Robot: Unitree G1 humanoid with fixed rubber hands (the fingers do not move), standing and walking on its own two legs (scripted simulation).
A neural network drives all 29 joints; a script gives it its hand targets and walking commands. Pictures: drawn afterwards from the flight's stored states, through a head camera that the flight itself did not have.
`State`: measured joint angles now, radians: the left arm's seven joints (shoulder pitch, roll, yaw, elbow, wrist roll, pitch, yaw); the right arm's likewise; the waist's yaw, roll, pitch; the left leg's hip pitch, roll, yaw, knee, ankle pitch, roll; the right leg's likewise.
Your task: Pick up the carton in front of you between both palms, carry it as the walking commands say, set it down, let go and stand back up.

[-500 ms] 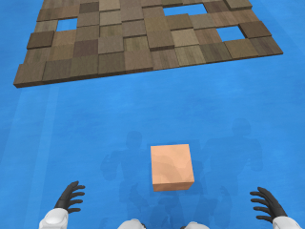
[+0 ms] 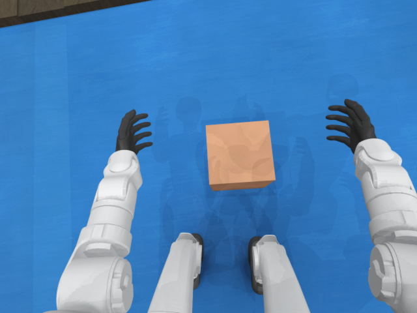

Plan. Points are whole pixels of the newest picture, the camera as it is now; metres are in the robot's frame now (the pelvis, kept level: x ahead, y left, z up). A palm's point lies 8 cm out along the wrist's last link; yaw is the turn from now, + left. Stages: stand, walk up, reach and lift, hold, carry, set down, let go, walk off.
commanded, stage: reach and lift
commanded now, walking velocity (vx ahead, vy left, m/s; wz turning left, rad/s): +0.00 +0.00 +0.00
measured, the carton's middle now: (237, 159) +0.49 -0.04 -0.55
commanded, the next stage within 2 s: none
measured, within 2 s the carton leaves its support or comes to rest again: leaves its support in 1.96 s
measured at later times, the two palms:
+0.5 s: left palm (171, 134) +0.48 +0.15 -0.23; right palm (320, 125) +0.51 -0.23 -0.23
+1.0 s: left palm (181, 155) +0.48 +0.15 -0.44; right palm (294, 150) +0.49 -0.22 -0.44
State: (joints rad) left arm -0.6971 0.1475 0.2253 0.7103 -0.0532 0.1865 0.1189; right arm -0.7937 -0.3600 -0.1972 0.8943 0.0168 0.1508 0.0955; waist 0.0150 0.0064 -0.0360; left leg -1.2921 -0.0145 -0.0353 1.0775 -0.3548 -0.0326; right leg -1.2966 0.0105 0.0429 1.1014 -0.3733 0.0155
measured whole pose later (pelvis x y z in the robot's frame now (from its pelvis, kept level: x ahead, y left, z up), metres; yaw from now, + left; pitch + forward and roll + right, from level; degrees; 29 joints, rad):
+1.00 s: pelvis -0.05 +0.00 -0.27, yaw +2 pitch +42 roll +3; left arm -1.34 0.22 0.21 0.97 -0.16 0.10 0.18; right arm -1.44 -0.48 -0.10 1.16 0.15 0.08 0.00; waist 0.00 0.03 0.25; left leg -2.25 -0.07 -0.03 2.04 -0.54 -0.07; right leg -2.26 0.04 0.07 2.08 -0.56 0.04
